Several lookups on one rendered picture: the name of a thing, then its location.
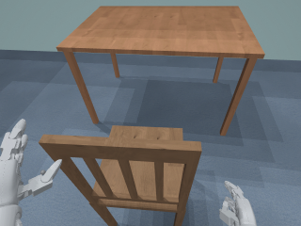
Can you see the robot left hand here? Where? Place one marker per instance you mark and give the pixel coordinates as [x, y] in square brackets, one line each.
[11, 159]

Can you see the robot right hand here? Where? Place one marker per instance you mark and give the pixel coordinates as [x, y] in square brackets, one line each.
[241, 209]

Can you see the table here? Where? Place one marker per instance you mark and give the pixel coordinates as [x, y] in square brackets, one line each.
[182, 31]

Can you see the robot left forearm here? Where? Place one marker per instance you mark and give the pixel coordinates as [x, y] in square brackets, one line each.
[10, 215]

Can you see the chair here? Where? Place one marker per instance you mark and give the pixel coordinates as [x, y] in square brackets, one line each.
[142, 168]

